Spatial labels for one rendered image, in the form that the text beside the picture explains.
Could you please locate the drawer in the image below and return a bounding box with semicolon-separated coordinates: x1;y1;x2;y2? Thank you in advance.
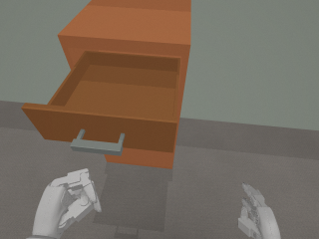
21;51;180;153

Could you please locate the handle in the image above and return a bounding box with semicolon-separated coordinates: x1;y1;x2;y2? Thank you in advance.
70;128;125;156

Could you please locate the left robot hand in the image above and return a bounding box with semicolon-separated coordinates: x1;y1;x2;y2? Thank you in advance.
32;168;102;239

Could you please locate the cabinet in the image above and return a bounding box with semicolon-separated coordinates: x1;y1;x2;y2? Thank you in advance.
57;0;191;169

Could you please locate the right robot hand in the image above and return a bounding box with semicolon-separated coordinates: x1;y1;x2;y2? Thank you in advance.
238;182;281;239

